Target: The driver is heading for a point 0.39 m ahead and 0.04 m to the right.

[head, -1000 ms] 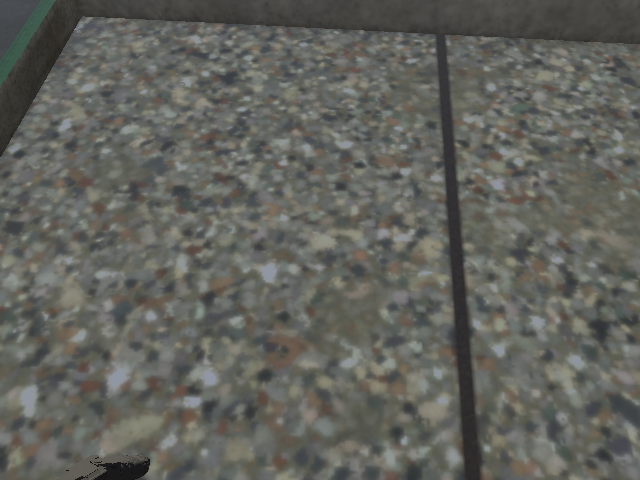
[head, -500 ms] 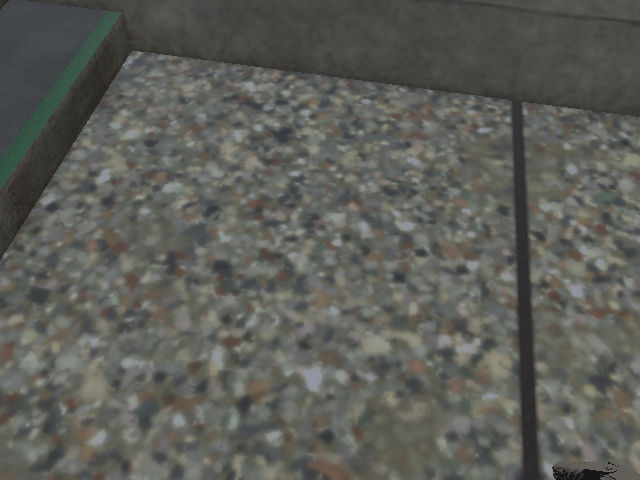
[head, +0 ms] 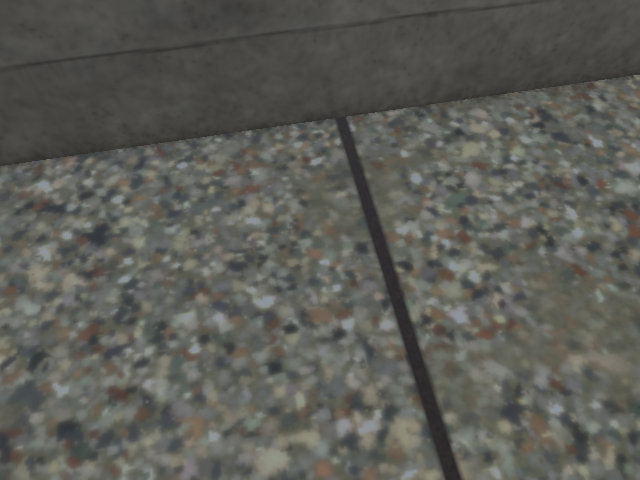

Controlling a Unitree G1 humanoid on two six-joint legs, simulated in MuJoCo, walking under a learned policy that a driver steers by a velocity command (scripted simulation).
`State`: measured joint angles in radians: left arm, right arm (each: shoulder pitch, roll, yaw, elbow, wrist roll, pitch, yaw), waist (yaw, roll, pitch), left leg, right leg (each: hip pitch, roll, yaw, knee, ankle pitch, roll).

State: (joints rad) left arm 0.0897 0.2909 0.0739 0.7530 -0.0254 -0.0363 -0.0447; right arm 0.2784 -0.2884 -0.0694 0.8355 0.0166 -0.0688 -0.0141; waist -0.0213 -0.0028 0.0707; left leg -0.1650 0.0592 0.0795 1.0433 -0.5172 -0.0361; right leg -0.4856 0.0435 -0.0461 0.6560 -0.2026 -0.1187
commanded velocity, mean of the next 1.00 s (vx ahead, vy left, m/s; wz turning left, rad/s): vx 0.24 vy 0.00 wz -0.28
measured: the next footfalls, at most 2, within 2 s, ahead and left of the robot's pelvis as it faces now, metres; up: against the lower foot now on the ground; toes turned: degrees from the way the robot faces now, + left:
left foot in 0.40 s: +0.45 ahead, +0.09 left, +0.00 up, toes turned -14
right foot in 0.72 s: +0.36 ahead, -0.15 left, +0.00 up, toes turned -13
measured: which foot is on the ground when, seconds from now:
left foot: up 0.00-0.38, down 0.40-1.00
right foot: down 0.00-0.42, up 0.44-0.70, down 0.72-1.00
